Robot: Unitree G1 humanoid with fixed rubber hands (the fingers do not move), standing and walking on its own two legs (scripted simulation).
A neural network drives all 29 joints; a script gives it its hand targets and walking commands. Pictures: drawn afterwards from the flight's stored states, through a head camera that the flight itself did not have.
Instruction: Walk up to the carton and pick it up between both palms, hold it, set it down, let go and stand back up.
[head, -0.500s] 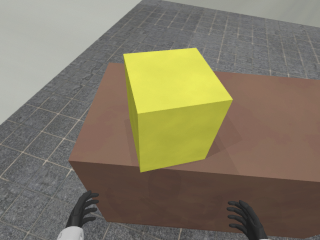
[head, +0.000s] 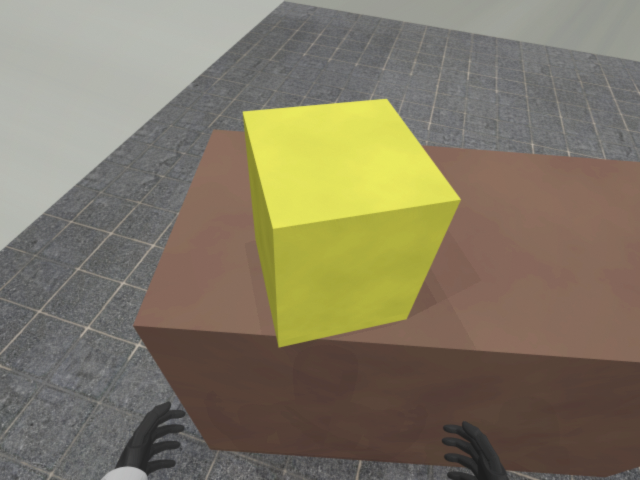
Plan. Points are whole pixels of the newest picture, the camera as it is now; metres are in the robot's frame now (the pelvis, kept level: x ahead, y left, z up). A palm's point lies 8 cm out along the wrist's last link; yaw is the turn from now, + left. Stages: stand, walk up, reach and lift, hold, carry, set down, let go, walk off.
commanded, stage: set down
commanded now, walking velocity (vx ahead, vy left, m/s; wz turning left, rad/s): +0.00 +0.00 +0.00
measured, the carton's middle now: (332, 224) +0.43 +0.00 +0.08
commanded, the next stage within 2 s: let go in 0.02 s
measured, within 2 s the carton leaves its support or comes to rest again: neither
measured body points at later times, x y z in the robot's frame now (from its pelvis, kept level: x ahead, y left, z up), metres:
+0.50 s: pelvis -0.01 -0.01 +0.00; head +0.00 +0.00 +0.45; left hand +0.16 +0.22 -0.09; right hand +0.15 -0.23 -0.10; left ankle -0.01 +0.12 -0.74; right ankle +0.01 -0.12 -0.74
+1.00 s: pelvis -0.01 +0.01 -0.01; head -0.03 +0.02 +0.44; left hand +0.04 +0.25 -0.15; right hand +0.03 -0.25 -0.13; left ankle -0.01 +0.12 -0.74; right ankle +0.01 -0.12 -0.74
